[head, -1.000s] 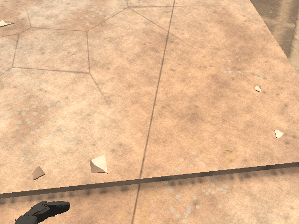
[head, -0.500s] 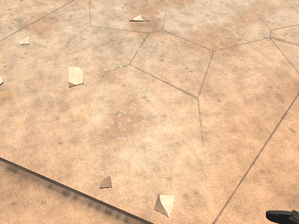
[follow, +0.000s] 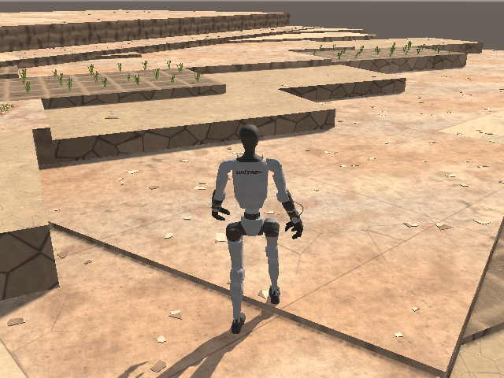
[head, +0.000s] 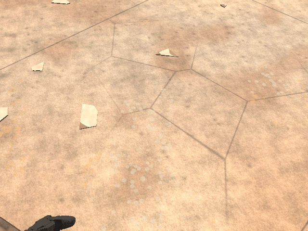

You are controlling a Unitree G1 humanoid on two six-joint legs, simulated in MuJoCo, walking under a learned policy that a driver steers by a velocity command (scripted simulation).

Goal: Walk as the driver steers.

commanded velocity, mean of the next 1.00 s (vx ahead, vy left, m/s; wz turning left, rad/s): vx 0.26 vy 0.00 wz -0.23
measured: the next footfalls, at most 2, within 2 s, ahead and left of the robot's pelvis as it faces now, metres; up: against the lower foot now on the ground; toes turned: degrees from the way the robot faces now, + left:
right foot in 0.02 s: +0.21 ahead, -0.15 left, +0.05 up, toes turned +1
left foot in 0.42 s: +0.35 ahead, +0.15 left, +0.05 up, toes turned +0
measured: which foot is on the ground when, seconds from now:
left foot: down 0.00-0.04, up 0.06-0.40, down 0.42-0.92, up 0.94-1.00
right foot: up 0.00-0.00, down 0.02-0.42, up 0.44-0.90, down 0.92-1.00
